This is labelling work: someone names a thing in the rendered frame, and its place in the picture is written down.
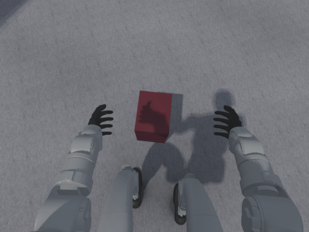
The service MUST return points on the robot right upper arm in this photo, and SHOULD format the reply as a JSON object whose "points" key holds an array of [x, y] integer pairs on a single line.
{"points": [[262, 213]]}

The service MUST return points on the robot left upper arm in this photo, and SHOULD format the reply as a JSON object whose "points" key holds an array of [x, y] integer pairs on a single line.
{"points": [[65, 213]]}

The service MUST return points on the robot right shin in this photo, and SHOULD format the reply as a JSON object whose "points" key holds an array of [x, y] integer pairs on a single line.
{"points": [[181, 206]]}

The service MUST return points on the robot right forearm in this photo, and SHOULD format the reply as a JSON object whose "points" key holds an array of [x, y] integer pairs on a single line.
{"points": [[257, 176]]}

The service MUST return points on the carton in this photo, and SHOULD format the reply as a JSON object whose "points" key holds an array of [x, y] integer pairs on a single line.
{"points": [[153, 116]]}

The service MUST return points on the robot left hand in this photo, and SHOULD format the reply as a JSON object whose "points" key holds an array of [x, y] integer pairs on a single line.
{"points": [[96, 119]]}

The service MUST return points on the robot right hand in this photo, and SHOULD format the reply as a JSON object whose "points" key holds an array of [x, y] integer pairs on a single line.
{"points": [[232, 121]]}

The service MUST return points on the right robot thigh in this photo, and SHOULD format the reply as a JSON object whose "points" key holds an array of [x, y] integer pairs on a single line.
{"points": [[200, 213]]}

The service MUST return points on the robot left forearm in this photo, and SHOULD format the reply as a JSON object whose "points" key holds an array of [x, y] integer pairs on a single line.
{"points": [[75, 176]]}

